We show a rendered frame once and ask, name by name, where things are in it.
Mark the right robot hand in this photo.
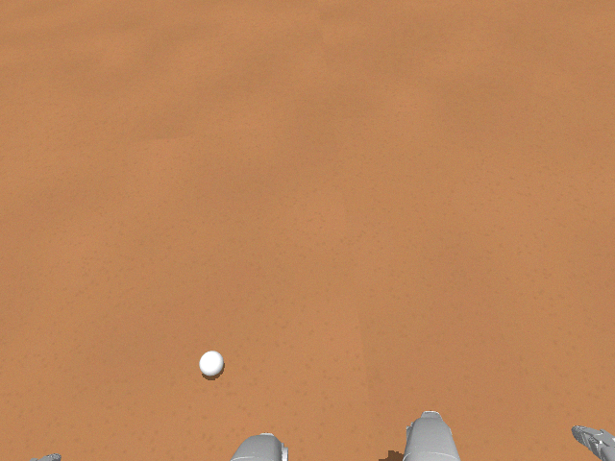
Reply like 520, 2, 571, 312
572, 425, 615, 461

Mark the ball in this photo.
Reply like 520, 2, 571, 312
199, 351, 224, 376

